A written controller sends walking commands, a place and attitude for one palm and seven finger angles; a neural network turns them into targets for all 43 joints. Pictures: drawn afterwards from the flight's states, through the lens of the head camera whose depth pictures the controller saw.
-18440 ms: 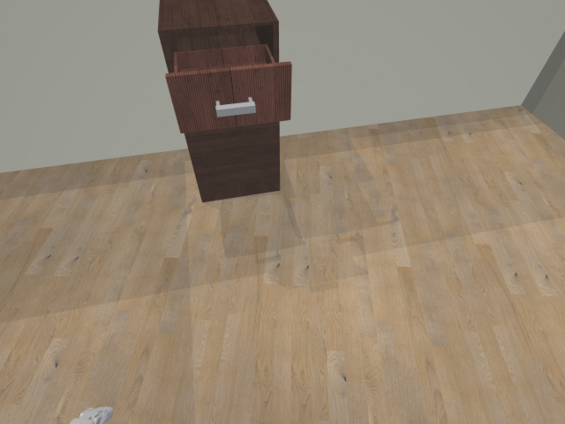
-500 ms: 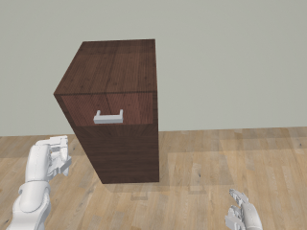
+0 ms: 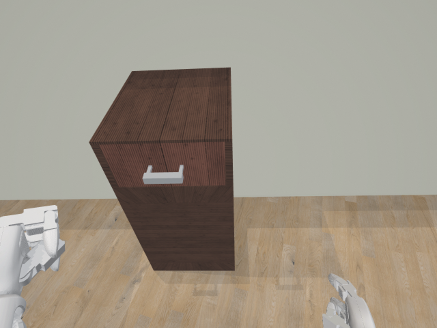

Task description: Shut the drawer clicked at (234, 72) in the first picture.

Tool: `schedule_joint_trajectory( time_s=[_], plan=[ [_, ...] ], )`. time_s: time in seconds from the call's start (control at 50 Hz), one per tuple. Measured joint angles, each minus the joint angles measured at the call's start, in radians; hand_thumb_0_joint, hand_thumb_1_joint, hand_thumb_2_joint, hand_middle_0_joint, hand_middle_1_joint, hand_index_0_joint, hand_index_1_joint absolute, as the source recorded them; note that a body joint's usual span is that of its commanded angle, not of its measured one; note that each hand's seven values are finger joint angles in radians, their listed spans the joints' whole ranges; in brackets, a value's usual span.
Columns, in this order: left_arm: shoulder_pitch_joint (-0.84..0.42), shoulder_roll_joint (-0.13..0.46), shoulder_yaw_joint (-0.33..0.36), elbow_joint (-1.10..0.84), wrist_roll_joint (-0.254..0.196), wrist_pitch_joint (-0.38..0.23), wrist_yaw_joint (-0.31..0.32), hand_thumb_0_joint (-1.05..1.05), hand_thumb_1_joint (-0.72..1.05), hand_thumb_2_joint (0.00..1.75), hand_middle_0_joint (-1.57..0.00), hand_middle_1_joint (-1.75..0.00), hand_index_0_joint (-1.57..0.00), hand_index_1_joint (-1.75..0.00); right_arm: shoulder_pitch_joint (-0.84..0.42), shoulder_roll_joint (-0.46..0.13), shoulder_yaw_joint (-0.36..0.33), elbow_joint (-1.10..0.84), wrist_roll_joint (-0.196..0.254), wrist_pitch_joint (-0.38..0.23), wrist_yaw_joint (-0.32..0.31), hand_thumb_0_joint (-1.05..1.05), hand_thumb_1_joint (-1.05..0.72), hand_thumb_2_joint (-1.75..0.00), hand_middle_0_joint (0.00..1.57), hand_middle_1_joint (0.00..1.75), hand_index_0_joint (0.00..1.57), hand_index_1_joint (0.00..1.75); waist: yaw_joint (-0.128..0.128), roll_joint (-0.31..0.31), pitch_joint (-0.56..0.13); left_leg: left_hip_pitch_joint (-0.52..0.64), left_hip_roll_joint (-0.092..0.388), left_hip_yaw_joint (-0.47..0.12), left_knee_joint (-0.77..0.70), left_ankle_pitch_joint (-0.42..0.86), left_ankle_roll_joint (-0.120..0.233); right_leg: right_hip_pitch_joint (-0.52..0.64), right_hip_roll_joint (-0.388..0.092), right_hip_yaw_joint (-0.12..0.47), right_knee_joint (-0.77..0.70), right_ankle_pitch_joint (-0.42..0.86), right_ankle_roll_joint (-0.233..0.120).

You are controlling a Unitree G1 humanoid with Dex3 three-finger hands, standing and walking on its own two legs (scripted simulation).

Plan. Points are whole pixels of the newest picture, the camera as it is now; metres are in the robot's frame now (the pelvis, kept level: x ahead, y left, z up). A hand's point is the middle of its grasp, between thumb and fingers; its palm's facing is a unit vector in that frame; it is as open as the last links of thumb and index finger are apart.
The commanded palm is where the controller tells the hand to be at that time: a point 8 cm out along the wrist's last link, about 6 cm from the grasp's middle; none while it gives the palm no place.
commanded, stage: draw the hand back to the body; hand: left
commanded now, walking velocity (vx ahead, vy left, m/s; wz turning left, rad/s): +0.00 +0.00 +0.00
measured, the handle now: (164, 173) +0.53 +0.23 -0.06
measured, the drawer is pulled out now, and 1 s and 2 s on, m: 0.00 0.00 0.00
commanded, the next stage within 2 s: step back with the hand held close in 0.02 s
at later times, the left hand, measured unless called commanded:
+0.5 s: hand (58, 255) +0.17 +0.24 +0.15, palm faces +0.24 -0.83 -0.50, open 3.3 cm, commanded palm +0.11 +0.29 +0.18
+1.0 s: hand out of the picture +0.07 +0.28 +0.16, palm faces +0.39 -0.77 -0.50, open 3.3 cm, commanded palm +0.00 +0.32 +0.18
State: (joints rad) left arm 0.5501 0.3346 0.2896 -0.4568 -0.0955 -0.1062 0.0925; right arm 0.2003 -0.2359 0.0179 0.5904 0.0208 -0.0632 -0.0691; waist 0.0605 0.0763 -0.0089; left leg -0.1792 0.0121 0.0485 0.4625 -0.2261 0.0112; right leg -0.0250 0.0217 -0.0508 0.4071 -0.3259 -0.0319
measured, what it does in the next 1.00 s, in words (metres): shifts its weight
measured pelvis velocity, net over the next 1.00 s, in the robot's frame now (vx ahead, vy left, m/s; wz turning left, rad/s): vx -0.11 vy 0.03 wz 0.06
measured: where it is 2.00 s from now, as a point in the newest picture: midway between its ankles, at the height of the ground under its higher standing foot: outside the picture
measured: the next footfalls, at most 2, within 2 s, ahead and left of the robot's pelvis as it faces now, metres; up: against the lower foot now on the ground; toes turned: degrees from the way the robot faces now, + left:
right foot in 1.44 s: -0.25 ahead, -0.07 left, +0.00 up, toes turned -2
left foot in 1.56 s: -0.13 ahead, +0.13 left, +0.00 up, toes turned -3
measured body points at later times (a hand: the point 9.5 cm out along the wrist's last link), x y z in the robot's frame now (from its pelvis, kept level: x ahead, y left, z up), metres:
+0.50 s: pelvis -0.03 +0.02 +0.00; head +0.00 +0.01 +0.45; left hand +0.15 +0.29 +0.18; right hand +0.14 -0.24 -0.09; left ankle +0.02 +0.11 -0.74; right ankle -0.06 -0.09 -0.74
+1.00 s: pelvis -0.11 +0.03 -0.02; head -0.08 +0.04 +0.43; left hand +0.04 +0.32 +0.19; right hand +0.07 -0.20 -0.10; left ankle +0.01 +0.12 -0.73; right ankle -0.06 -0.09 -0.74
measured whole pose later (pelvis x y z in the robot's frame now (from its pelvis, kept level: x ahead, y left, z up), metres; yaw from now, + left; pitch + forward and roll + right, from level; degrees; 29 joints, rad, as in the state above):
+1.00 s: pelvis -0.11 +0.03 -0.02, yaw +3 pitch +0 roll -3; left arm 0.65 0.42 0.41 -0.65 -0.05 -0.24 0.14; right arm 0.21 -0.21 -0.01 0.55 0.00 -0.07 -0.07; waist -0.01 0.04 0.06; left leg -0.51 0.00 0.01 0.63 -0.23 0.04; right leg -0.35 0.06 -0.02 0.58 -0.24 -0.01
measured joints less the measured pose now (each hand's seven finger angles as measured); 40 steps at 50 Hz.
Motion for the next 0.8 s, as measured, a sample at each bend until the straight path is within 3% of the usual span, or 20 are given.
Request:
schedule_joint_trajectory(
  time_s=[0.18,0.3,0.38,0.5,0.6,0.8],
  plan=[
    [-0.015,0.000,-0.010,-0.002,0.006,0.003,0.000,0.02,0.89,0.90,-1.40,-1.60,-1.41,-1.60,0.006,0.004,0.003,-0.011,-0.003,-0.014,-0.004,0.01,-0.90,-0.90,0.20,0.30,0.20,0.30,-0.004,-0.011,0.008,-0.006,0.006,-0.003,0.012,-0.003,-0.003,-0.003,0.006,-0.002,0.007,-0.001,-0.004],
    [-0.013,0.029,0.074,-0.012,0.026,-0.080,-0.002,0.02,0.89,0.90,-1.41,-1.60,-1.41,-1.60,-0.021,-0.002,-0.009,-0.031,-0.013,0.030,0.017,0.01,-0.90,-0.90,0.20,0.30,0.21,0.30,-0.037,-0.014,0.019,-0.064,0.017,0.003,0.030,0.003,0.000,-0.060,0.014,0.005,0.012,0.017,0.003],
    [0.040,0.023,0.052,-0.036,0.033,-0.074,-0.009,0.01,0.89,0.90,-1.40,-1.60,-1.41,-1.60,-0.026,-0.009,-0.028,-0.047,-0.014,0.059,0.017,0.01,-0.90,-0.90,0.20,0.30,0.21,0.30,-0.054,-0.021,0.032,-0.092,0.010,0.020,0.020,0.019,0.011,-0.104,0.005,0.020,0.029,0.024,0.013],
    [0.098,0.069,0.055,-0.108,0.033,-0.070,0.001,0.02,0.89,0.90,-1.40,-1.60,-1.41,-1.60,-0.012,-0.005,-0.039,-0.064,-0.013,0.079,0.004,0.01,-0.90,-0.90,0.20,0.30,0.20,0.30,-0.064,-0.043,0.055,-0.140,0.006,0.024,0.031,0.039,0.022,-0.162,-0.002,0.022,0.061,0.034,0.022],
    [0.108,0.091,0.089,-0.139,0.028,-0.086,0.023,0.02,0.88,0.90,-1.40,-1.60,-1.41,-1.60,-0.007,0.005,-0.038,-0.062,-0.013,0.070,0.002,0.01,-0.90,-0.90,0.20,0.30,0.20,0.30,-0.066,-0.045,0.064,-0.185,0.009,0.017,0.054,0.055,0.029,-0.201,0.002,0.014,0.077,0.051,0.027],
    [0.109,0.077,0.100,-0.155,0.043,-0.111,0.048,0.01,0.88,0.90,-1.40,-1.60,-1.41,-1.60,0.001,0.023,-0.023,-0.065,-0.018,0.019,-0.003,0.01,-0.90,-0.90,0.20,0.30,0.21,0.30,-0.071,-0.038,0.066,-0.263,0.008,-0.004,0.094,0.090,0.046,-0.272,0.004,-0.005,0.120,0.078,0.037]
  ],
)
